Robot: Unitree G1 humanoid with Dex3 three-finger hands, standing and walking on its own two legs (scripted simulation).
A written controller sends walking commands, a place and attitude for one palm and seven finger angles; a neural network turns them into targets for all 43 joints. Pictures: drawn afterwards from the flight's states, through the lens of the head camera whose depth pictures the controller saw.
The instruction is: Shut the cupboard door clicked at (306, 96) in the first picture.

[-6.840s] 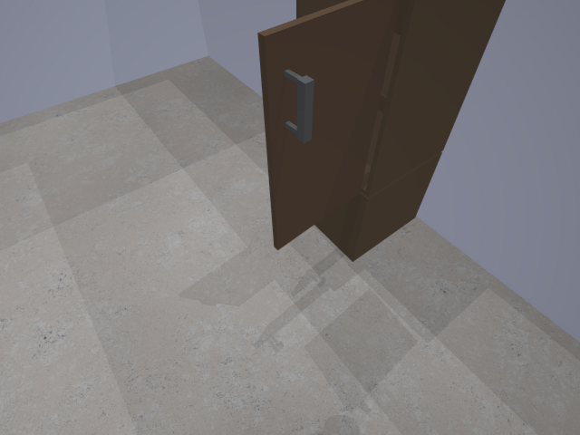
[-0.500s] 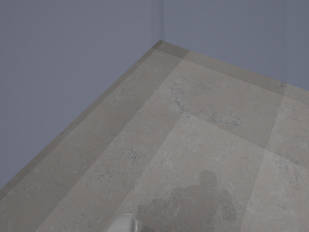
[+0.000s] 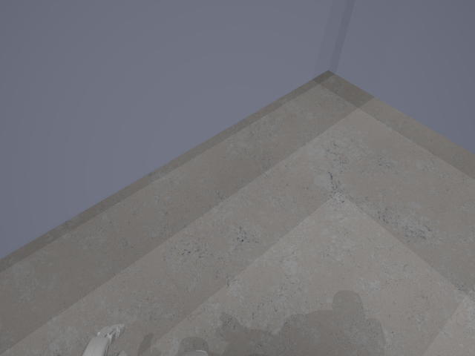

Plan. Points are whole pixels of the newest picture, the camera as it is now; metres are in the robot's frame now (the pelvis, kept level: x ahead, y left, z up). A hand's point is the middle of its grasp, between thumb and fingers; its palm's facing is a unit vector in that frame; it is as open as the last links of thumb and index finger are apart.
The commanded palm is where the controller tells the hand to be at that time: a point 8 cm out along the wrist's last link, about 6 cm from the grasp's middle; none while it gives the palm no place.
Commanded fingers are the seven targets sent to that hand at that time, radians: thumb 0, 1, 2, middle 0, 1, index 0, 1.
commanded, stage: walk to a spot facing it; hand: left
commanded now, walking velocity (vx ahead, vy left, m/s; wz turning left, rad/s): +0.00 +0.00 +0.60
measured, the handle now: out of the picture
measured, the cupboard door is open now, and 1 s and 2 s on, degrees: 94 94 94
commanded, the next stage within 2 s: none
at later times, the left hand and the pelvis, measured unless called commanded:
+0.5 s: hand out of the picture +0.01 +0.23 -0.17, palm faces +0.34 -0.91 -0.24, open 7.4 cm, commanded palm none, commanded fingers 0.00 0.90 0.90 -0.20 -0.30 -0.20 -0.30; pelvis +0.01 +0.01 +0.00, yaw +19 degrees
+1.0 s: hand out of the picture -0.01 +0.17 -0.16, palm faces +0.60 -0.77 -0.22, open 7.4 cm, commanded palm none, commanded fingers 0.00 0.90 0.90 -0.20 -0.30 -0.20 -0.30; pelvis +0.05 -0.02 +0.01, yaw +39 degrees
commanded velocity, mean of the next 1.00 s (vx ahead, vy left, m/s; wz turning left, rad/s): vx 0.00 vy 0.00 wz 0.60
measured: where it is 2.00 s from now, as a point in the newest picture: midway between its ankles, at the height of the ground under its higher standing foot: outside the picture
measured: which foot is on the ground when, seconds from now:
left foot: down 0.00-0.00, up 0.02-0.34, down 0.36-0.74, up 0.76-1.00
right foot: down 0.00-0.36, up 0.38-0.72, down 0.74-1.00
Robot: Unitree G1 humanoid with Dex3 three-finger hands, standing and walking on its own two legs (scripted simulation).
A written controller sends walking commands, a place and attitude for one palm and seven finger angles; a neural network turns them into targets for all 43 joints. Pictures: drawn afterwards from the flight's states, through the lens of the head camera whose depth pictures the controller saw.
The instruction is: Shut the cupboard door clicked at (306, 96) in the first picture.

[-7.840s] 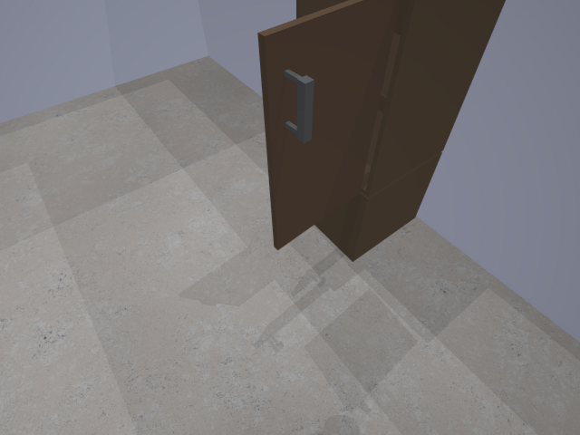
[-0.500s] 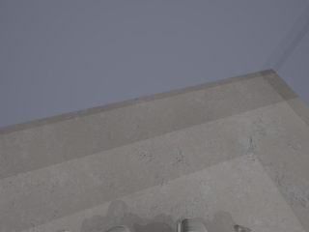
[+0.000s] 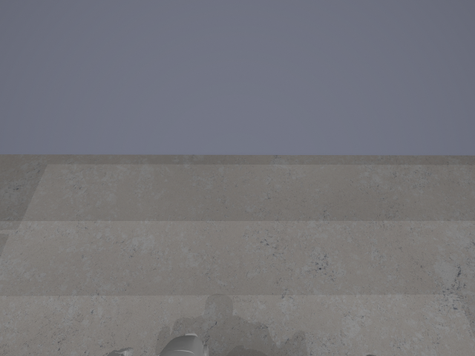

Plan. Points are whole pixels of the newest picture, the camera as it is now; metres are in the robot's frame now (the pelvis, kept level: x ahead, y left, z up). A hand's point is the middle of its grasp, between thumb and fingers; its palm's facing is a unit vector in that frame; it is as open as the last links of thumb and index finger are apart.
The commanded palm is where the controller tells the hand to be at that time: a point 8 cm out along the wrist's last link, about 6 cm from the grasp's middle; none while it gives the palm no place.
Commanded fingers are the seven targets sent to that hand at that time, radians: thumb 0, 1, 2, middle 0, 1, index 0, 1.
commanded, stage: walk to a spot facing it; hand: left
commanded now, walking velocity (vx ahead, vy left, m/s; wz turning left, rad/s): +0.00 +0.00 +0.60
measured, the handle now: out of the picture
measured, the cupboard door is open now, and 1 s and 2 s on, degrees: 94 94 94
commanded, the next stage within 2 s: none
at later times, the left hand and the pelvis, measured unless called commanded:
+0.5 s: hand out of the picture +0.09 +0.20 -0.15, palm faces +0.28 -0.92 -0.29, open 7.4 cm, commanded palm none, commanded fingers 0.00 0.90 0.90 -0.20 -0.30 -0.20 -0.30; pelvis +0.03 -0.02 -0.01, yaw +17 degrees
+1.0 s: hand out of the picture +0.01 +0.26 -0.17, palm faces +0.59 -0.78 -0.21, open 7.4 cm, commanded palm none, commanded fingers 0.00 0.90 0.90 -0.20 -0.30 -0.20 -0.30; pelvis +0.10 +0.07 +0.00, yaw +34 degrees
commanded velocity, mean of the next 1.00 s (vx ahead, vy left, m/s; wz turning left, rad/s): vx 0.18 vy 0.00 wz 0.55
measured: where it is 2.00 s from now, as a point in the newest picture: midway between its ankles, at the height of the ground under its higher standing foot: (160, 264)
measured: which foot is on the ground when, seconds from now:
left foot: up 0.00-0.04, down 0.06-0.42, up 0.44-0.80, down 0.82-1.00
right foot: down 0.00-0.06, up 0.08-0.40, down 0.42-0.82, up 0.84-1.00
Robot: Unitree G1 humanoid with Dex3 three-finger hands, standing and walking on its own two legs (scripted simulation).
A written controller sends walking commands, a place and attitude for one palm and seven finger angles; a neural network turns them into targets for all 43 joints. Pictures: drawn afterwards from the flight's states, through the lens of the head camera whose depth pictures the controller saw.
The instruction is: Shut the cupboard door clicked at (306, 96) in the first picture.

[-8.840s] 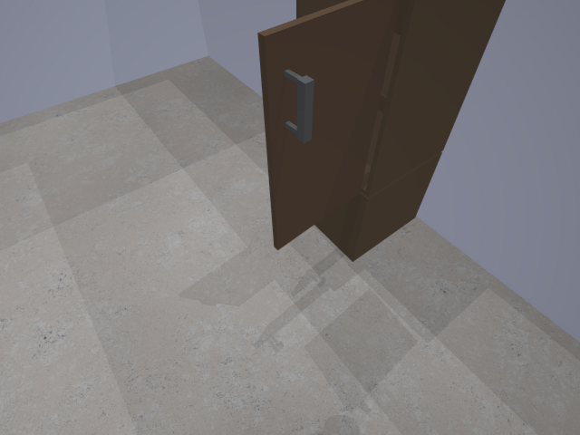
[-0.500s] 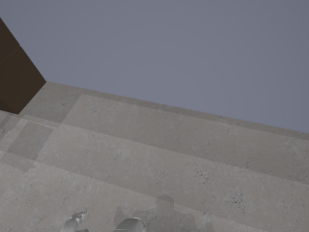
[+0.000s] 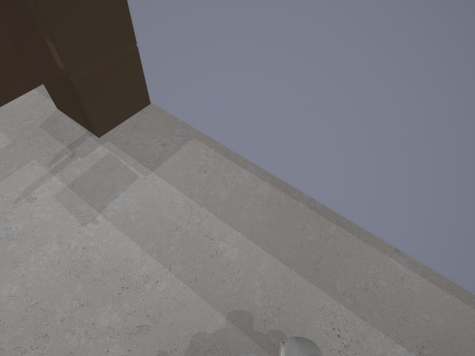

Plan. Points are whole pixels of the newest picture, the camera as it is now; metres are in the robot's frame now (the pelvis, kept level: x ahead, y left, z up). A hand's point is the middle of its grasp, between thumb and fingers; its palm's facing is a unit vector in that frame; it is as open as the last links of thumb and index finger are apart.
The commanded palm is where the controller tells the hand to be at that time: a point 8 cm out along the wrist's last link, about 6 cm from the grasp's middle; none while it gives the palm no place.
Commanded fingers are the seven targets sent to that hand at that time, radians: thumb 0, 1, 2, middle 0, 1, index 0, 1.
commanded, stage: walk to a spot facing it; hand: left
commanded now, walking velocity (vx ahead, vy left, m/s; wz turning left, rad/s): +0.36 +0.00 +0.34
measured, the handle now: out of the picture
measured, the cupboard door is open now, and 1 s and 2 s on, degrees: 94 94 94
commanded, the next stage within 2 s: turn to face it in 1.38 s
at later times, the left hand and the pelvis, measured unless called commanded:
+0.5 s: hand (172, 279) +0.27 +0.15 -0.16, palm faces +0.26 -0.95 -0.20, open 7.1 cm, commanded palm none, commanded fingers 0.00 0.90 0.90 -0.20 -0.30 -0.20 -0.30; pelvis +0.22 -0.04 +0.00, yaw +13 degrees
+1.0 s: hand (140, 218) +0.41 +0.26 -0.17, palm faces +0.35 -0.93 -0.13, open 7.3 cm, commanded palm none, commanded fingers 0.00 0.90 0.90 -0.20 -0.30 -0.20 -0.30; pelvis +0.43 +0.08 +0.01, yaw +18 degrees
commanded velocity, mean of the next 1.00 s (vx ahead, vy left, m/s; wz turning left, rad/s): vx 0.37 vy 0.00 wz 0.22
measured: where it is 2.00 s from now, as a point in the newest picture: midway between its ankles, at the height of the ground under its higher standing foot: (210, 200)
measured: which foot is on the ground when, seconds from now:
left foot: down 0.00-0.28, up 0.30-0.68, down 0.70-1.00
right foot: up 0.00-0.26, down 0.28-0.70, up 0.72-1.00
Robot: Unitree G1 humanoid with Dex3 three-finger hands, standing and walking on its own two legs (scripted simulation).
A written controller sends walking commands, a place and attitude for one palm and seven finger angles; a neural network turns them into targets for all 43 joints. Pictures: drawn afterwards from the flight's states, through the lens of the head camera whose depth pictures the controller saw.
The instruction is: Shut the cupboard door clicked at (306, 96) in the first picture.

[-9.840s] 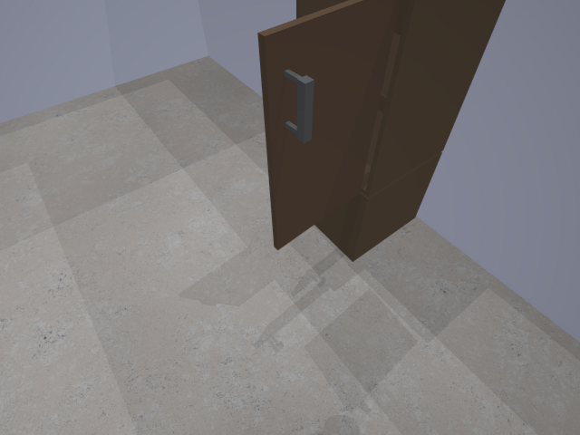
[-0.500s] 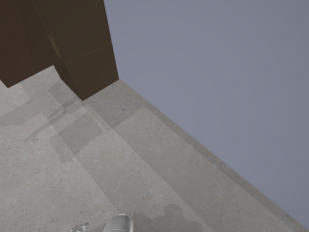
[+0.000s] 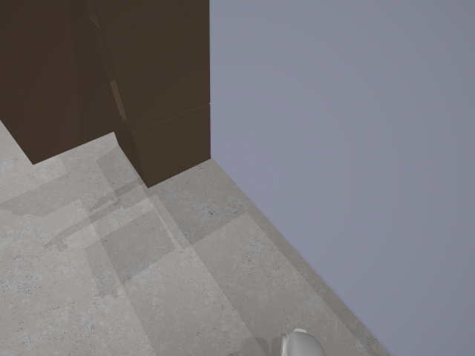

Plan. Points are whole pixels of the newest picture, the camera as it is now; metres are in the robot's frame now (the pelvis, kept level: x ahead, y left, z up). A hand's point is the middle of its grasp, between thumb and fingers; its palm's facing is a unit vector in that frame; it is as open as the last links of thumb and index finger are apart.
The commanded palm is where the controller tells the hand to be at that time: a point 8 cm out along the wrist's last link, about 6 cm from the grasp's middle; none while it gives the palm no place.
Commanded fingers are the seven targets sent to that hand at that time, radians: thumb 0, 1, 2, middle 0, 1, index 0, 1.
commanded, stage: walk to a spot facing it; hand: left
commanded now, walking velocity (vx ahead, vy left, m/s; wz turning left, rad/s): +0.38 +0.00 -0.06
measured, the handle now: out of the picture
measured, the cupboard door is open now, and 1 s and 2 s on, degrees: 94 94 94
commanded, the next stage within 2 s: turn to face it in 0.38 s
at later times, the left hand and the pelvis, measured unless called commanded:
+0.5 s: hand (192, 259) +0.34 +0.12 -0.17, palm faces +0.11 -0.98 -0.19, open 7.0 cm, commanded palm none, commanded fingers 0.00 0.90 0.90 -0.20 -0.30 -0.20 -0.30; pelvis +0.25 -0.06 -0.01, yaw +4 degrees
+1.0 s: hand (156, 233) +0.41 +0.22 -0.19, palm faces +0.34 -0.92 -0.19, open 7.4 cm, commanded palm none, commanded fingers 0.00 0.90 0.90 -0.20 -0.30 -0.20 -0.30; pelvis +0.39 +0.01 -0.01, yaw +17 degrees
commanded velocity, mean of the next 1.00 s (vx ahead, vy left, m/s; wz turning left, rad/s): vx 0.14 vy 0.00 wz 0.40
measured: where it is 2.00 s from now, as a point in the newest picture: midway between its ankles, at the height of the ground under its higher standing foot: (241, 291)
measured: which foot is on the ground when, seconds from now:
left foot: down 0.00-0.30, up 0.32-0.74, down 0.76-1.00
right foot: up 0.00-0.28, down 0.30-0.74, up 0.76-1.00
